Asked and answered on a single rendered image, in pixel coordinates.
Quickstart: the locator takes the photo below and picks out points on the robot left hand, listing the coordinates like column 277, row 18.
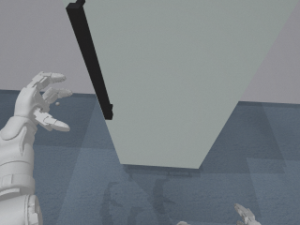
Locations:
column 29, row 100

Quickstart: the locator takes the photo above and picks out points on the robot right hand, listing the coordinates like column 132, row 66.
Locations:
column 246, row 215

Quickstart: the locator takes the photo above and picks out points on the left robot forearm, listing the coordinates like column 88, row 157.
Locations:
column 17, row 158

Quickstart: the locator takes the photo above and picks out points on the fridge door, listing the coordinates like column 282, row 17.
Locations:
column 174, row 70

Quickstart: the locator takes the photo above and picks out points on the robot left upper arm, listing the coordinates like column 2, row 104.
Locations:
column 21, row 210

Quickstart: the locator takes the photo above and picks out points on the handle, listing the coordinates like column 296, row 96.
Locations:
column 82, row 33

